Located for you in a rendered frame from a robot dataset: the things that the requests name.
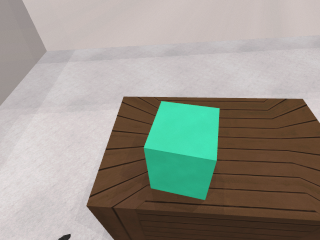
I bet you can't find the pedestal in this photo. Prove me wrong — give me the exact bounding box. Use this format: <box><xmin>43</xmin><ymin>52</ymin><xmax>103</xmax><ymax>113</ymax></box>
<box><xmin>86</xmin><ymin>96</ymin><xmax>320</xmax><ymax>240</ymax></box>

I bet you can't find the carton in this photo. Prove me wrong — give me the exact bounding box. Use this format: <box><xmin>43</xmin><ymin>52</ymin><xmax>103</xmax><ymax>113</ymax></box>
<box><xmin>144</xmin><ymin>101</ymin><xmax>220</xmax><ymax>200</ymax></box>

